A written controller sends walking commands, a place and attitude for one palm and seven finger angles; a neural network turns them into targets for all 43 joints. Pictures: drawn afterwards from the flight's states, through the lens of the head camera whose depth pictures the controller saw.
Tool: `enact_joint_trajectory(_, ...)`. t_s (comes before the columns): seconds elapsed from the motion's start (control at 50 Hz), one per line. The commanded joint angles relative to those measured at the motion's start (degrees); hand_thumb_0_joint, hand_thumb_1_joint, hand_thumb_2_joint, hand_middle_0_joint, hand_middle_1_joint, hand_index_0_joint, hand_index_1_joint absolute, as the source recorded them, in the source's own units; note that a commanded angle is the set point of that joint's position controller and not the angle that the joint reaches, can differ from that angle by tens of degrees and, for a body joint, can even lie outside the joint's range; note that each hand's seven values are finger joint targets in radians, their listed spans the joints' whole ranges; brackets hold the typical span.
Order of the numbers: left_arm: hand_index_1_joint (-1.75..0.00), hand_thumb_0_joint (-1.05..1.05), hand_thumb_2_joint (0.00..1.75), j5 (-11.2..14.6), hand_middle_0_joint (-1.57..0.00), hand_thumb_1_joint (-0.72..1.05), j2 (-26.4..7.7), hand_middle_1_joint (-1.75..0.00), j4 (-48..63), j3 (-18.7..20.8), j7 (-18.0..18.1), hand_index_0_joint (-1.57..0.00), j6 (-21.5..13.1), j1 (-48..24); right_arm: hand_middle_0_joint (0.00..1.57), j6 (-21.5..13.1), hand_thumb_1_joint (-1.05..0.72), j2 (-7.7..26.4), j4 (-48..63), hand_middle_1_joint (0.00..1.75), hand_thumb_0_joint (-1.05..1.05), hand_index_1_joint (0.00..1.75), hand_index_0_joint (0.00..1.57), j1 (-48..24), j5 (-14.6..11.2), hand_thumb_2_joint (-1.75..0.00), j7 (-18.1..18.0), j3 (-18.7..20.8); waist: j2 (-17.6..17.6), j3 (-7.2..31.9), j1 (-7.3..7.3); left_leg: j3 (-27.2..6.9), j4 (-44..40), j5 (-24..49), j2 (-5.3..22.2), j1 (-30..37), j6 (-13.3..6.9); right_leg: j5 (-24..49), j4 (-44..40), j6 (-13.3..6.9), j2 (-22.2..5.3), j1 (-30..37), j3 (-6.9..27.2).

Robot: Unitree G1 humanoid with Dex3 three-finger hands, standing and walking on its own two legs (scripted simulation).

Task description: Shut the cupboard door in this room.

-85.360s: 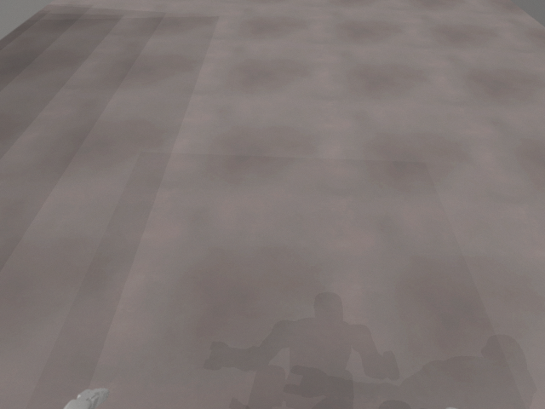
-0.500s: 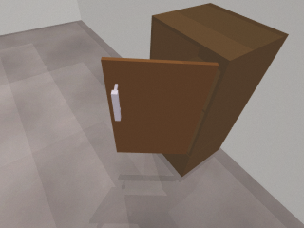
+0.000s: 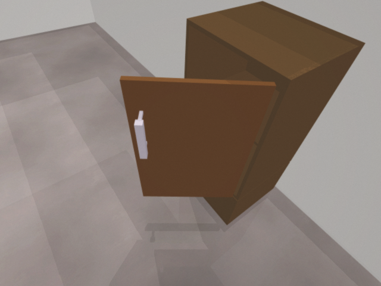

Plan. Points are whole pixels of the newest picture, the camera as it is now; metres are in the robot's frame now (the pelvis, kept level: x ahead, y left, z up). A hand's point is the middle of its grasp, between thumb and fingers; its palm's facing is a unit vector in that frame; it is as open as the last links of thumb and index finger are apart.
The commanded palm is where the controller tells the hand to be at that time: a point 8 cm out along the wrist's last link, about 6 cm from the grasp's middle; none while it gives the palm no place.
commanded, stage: shuffle to correct the standing spot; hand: left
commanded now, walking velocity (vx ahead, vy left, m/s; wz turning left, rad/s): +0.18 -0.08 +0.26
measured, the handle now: (142, 135) +0.51 +0.17 -0.03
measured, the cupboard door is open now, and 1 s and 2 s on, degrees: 54 54 54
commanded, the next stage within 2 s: come to a stop and stand still in 0.24 s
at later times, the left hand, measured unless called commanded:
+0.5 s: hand out of the picture +0.09 +0.15 -0.19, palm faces +0.10 -0.99 -0.12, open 7.4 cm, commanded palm none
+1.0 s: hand (126, 282) +0.16 +0.16 -0.16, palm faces +0.05 -0.96 -0.27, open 7.4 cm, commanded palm none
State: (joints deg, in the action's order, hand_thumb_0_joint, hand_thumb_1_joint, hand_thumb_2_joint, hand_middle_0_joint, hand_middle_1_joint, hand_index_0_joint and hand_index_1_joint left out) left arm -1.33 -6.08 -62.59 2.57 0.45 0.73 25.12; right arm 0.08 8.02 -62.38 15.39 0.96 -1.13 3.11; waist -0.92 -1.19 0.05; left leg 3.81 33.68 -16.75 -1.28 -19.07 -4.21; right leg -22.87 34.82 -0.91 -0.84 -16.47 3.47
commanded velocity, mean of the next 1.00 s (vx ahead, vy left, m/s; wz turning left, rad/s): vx -0.01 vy -0.01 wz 0.06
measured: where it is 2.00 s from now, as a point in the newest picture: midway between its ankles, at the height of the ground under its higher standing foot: outside the picture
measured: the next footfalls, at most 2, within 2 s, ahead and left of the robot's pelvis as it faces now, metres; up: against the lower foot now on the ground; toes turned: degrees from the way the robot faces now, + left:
right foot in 0.22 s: +0.10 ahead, -0.16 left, +0.00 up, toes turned -3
left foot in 0.46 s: +0.17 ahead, +0.07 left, +0.00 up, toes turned +4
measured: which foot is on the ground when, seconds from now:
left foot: down 0.00-0.24, up 0.26-0.44, down 0.46-1.00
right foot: up 0.00-0.20, down 0.22-0.52, up 0.54-0.82, down 0.84-1.00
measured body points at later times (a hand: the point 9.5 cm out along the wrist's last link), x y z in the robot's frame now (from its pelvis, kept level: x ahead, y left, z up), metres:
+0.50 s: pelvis +0.12 +0.00 -0.01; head +0.14 +0.03 +0.44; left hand +0.08 +0.20 -0.18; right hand +0.16 -0.24 -0.15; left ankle +0.14 +0.08 -0.73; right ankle +0.06 -0.16 -0.73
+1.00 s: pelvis +0.10 -0.04 -0.01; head +0.10 -0.05 +0.44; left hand +0.16 +0.21 -0.14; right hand +0.19 -0.28 -0.15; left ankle +0.14 +0.07 -0.73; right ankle +0.11 -0.17 -0.73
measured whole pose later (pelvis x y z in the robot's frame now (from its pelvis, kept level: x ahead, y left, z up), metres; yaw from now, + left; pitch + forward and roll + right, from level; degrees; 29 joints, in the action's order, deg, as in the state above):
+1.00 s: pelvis +0.10 -0.04 -0.01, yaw +3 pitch -3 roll +0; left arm -1.5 -10.8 -53.5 0.6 2.6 0.2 14.1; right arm 2.3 12.2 -54.2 10.8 0.5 0.4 2.7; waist 1.6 -3.1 1.4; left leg 2.8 36.5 -15.7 0.6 -17.0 -0.5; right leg -19.8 36.7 0.9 -2.6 -13.6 -2.7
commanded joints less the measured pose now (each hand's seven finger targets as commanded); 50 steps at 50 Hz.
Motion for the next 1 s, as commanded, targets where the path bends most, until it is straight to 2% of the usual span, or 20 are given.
enact_joint_trajectory(0.0, -0.30, 0.00, 0.90, -0.6, -0.20, 0.90, -3.8, -0.30, 5.5, 0.4, -0.1, -0.20, -1.6, -3.7, 0.20, -2.4, -0.90, 9.4, 1.1, 0.30, 0.00, 0.30, 0.20, 7.8, 0.4, -0.90, -0.4, 1.9, 6.6, -6.4, 2.94, -29.1, -27.5, -24.1, 21.0, 5.5, -7.7, -1.6, 19.7, -0.7, -2.5, -16.7, -3.3)
enact_joint_trajectory(0.1, -0.30, 0.00, 0.90, 0.0, -0.20, 0.90, -2.6, -0.30, 6.0, 0.2, -0.5, -0.20, -2.1, -4.3, 0.20, -3.0, -0.90, 7.8, 1.2, 0.30, 0.00, 0.30, 0.20, 4.4, 0.5, -0.90, -0.4, 1.1, 7.4, -3.4, 0.48, -17.3, -23.3, -7.3, 15.6, 2.7, -6.7, 0.3, 6.1, 0.3, -4.0, -5.5, -5.8)
enact_joint_trajectory(0.16, -0.30, 0.00, 0.90, 0.0, -0.20, 0.90, -3.3, -0.30, 3.7, 0.5, -0.1, -0.20, -2.3, 1.8, 0.20, -2.3, -0.90, 7.3, 1.1, 0.30, 0.00, 0.30, 0.20, 3.5, 0.3, -0.90, -0.5, 1.2, 0.6, -0.9, -2.44, -12.6, -14.2, -10.7, 10.1, -4.2, -2.6, 6.8, -9.9, 0.0, -0.9, 11.3, -8.1)
enact_joint_trajectory(0.2, -0.30, 0.00, 0.90, -0.2, -0.20, 0.90, -9.6, -0.30, 2.4, 1.6, 1.1, -0.20, -2.3, 6.7, 0.20, -2.0, -0.90, 2.2, 3.3, 0.30, 0.00, 0.30, 0.20, 1.6, -0.1, -0.90, 0.1, 0.1, -13.0, -4.6, -4.96, -0.3, 4.7, -12.9, 0.4, -20.8, 1.4, -10.3, -21.5, -6.5, -16.1, 18.9, 11.9)
enact_joint_trajectory(0.22, -0.30, 0.00, 0.90, 0.0, -0.20, 0.90, -11.6, -0.30, 2.8, 2.0, 1.4, -0.20, -2.1, 8.1, 0.20, -1.9, -0.90, 2.6, 5.2, 0.30, 0.00, 0.30, 0.20, -1.8, 0.3, -0.90, 0.6, 0.3, -10.7, -4.6, -5.64, 1.2, 15.4, -14.3, 1.0, -22.2, 1.7, -12.4, -26.2, -10.4, -22.7, 16.9, 18.8)
enact_joint_trajectory(0.24, -0.30, 0.00, 0.90, 0.1, -0.20, 0.90, -11.4, -0.30, 3.1, 1.9, 1.5, -0.20, -2.9, 6.5, 0.20, -1.7, -0.90, 3.4, 5.2, 0.30, 0.00, 0.30, 0.20, -2.4, 0.3, -0.90, 0.9, 0.8, -9.6, -3.3, -4.46, -0.8, 22.6, -13.1, 3.0, -22.7, 1.6, -11.0, -25.9, -12.0, -22.3, 15.6, 19.3)
enact_joint_trajectory(0.28, -0.30, 0.00, 0.90, -0.2, -0.20, 0.90, -8.9, -0.30, 4.1, 1.3, 1.7, -0.20, -3.1, 0.9, 0.20, -1.4, -0.90, 3.9, 4.8, 0.30, 0.00, 0.30, 0.20, -1.4, 0.4, -0.90, 1.4, 1.1, -9.4, -4.5, -1.64, -2.1, 26.1, -8.7, 5.5, -20.5, 1.8, -2.2, -23.1, -11.3, -18.8, 11.5, 10.5)
enact_joint_trajectory(0.34, -0.30, 0.00, 0.90, -0.8, -0.20, 0.90, -9.3, -0.30, 5.4, 1.3, 1.6, -0.20, -3.3, -3.7, 0.20, -1.8, -0.90, 1.1, 4.9, 0.30, 0.00, 0.30, 0.20, 0.2, -0.1, -0.90, 1.7, 0.3, -6.0, -3.9, 0.71, 0.5, 10.8, -6.7, 5.2, -8.4, 2.6, 14.1, -17.8, -9.4, -16.3, 5.3, 1.4)
enact_joint_trajectory(0.38, -0.30, 0.00, 0.90, 0.1, -0.20, 0.90, -8.6, -0.30, 4.9, 0.7, 1.5, -0.20, -2.7, -4.4, 0.20, -2.1, -0.90, -0.2, 2.5, 0.30, 0.00, 0.30, 0.20, 4.0, 0.0, -0.90, 1.1, -0.9, -5.5, -2.9, 1.58, 3.9, -2.6, 6.8, 1.9, 4.6, 4.1, 22.0, -11.6, -5.3, -10.7, 1.7, -4.5)
enact_joint_trajectory(0.4, -0.30, 0.00, 0.90, 0.5, -0.20, 0.90, -7.3, -0.30, 4.5, 0.2, 1.5, -0.20, -2.5, -3.5, 0.20, -2.6, -0.90, 1.6, 1.6, 0.30, 0.00, 0.30, 0.20, 5.7, 0.0, -0.90, 0.7, -0.9, -2.6, -0.6, 1.52, 0.8, -6.9, 16.7, 3.8, 10.5, 4.0, 25.4, -6.1, -2.6, -7.9, 1.4, -6.2)
enact_joint_trajectory(0.44, -0.30, 0.00, 0.90, 0.7, -0.20, 0.90, -4.9, -0.30, 4.2, -0.7, 2.0, -0.20, -1.7, -0.7, 0.20, -2.6, -0.90, 8.8, 1.4, 0.30, 0.00, 0.30, 0.20, 6.6, -0.2, -0.90, -0.2, -0.1, 7.6, 5.0, 0.45, -10.9, -7.1, 48.3, 16.9, 14.7, -1.7, 7.2, -3.3, 2.1, -4.1, 2.7, -7.5)
enact_joint_trajectory(0.52, -0.30, 0.00, 0.90, 0.8, -0.20, 0.90, -7.4, -0.30, 4.6, -0.4, 3.0, -0.20, 0.7, -3.0, 0.20, -1.0, -0.90, 9.6, 1.1, 0.30, 0.00, 0.30, 0.20, 3.9, -0.6, -0.90, -2.3, 0.4, 14.3, 0.6, 1.56, -12.5, -8.4, 76.8, 19.8, 18.9, -5.8, -8.0, 8.5, 2.1, -2.6, -3.8, -6.0)
enact_joint_trajectory(0.62, -0.30, 0.00, 0.90, 0.4, -0.20, 0.90, -6.8, -0.30, 8.2, 1.3, 2.4, -0.20, 1.4, -6.8, 0.20, 0.5, -0.90, 11.7, 4.6, 0.30, 0.00, 0.30, 0.20, -1.5, 0.2, -0.90, -2.8, 2.7, 6.5, 7.2, 1.43, -10.4, -6.8, 62.6, 21.5, 22.7, -8.0, -7.0, 20.3, 1.9, -0.9, -10.3, -1.5)
enact_joint_trajectory(0.74, -0.30, 0.00, 0.90, 0.2, -0.20, 0.90, -5.9, -0.30, 9.9, 1.5, 1.7, -0.20, 1.8, -4.8, 0.20, 0.9, -0.90, 10.7, 7.5, 0.30, 0.00, 0.30, 0.20, -8.6, 0.6, -0.90, -1.3, 2.7, 9.5, 5.6, -1.62, -6.7, -9.2, 34.4, 18.1, 7.0, -4.9, 2.0, 7.3, 1.4, -1.5, 2.5, -4.4)
enact_joint_trajectory(0.78, -0.30, 0.00, 0.90, -0.2, -0.20, 0.90, -6.8, -0.30, 9.1, 1.3, 1.7, -0.20, 0.9, -2.1, 0.20, 1.3, -0.90, 9.3, 7.6, 0.30, 0.00, 0.30, 0.20, -8.7, 0.2, -0.90, -0.5, 2.3, 3.3, 5.2, -3.19, -5.0, -4.5, 15.5, 13.3, 2.5, -1.4, 12.1, -6.7, 2.1, -1.9, 9.0, -6.0)
enact_joint_trajectory(0.8, -0.30, 0.00, 0.90, -0.4, -0.20, 0.90, -10.7, -0.30, 8.7, 0.4, 3.3, -0.20, -0.6, 0.3, 0.20, -0.8, -0.90, 12.1, 11.3, 0.30, 0.00, 0.30, 0.20, -11.4, -1.6, -0.90, -0.2, 2.3, -6.7, 9.6, -4.94, -1.9, 4.4, 11.5, 11.1, 6.9, 2.5, 27.1, -14.2, 2.0, -7.2, 6.4, 1.1)
enact_joint_trajectory(0.82, -0.30, 0.00, 0.90, -0.9, -0.20, 0.90, -15.0, -0.30, 11.4, 1.2, 3.3, -0.20, -1.4, -5.7, 0.20, -0.7, -0.90, 7.3, 12.3, 0.30, 0.00, 0.30, 0.20, -5.2, -0.7, -0.90, 0.3, 1.0, -12.5, 8.9, -0.18, 1.1, 10.0, -0.9, 2.2, -1.2, 5.8, 53.6, -11.2, -3.2, -15.8, 14.6, 9.0)
enact_joint_trajectory(0.84, -0.30, 0.00, 0.90, -0.7, -0.20, 0.90, -16.4, -0.30, 13.8, 0.3, 2.7, -0.20, -2.3, -8.3, 0.20, 0.2, -0.90, 5.0, 12.3, 0.30, 0.00, 0.30, 0.20, -4.6, -0.9, -0.90, 1.0, 0.3, -10.8, 9.0, 0.48, -1.7, 10.1, -10.2, 3.0, 0.3, 5.7, 40.0, -11.0, -6.6, -18.7, 8.0, 8.8)
enact_joint_trajectory(0.88, -0.30, 0.00, 0.90, -0.3, -0.20, 0.90, -15.7, -0.30, 13.9, 0.5, 3.1, -0.20, -2.9, -11.3, 0.20, 1.2, -0.90, 6.5, 12.6, 0.30, 0.00, 0.30, 0.20, -5.3, -0.4, -0.90, 1.4, 0.4, -9.7, 4.6, 1.29, -2.0, 8.9, -6.0, 2.2, -0.1, 5.0, 33.2, -10.4, -7.0, -14.8, 5.6, 7.0)
enact_joint_trajectory(0.98, -0.30, 0.00, 0.90, -0.2, -0.20, 0.90, -15.3, -0.30, 14.6, -0.2, 2.4, -0.20, -0.8, -14.1, 0.20, 1.2, -0.90, 8.2, 11.6, 0.30, 0.00, 0.30, 0.20, -1.1, 0.2, -0.90, 1.9, -0.4, -0.1, -7.1, 1.78, -4.3, -6.2, -4.1, 3.7, 4.7, 3.9, -8.6, -12.7, -2.6, -8.0, -9.3, 1.3)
